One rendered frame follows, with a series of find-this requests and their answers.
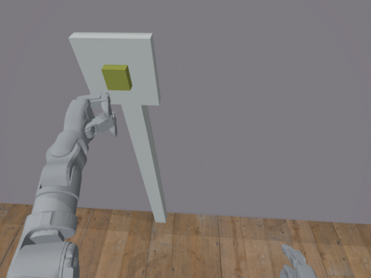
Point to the left robot hand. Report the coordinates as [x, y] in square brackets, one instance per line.
[80, 118]

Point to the robot left forearm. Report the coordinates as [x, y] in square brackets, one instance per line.
[53, 216]

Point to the panel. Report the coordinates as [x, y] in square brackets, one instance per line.
[93, 50]

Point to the right robot hand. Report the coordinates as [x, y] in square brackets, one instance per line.
[298, 261]

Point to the button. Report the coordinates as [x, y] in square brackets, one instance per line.
[117, 77]

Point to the robot left upper arm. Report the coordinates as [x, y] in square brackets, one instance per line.
[47, 260]

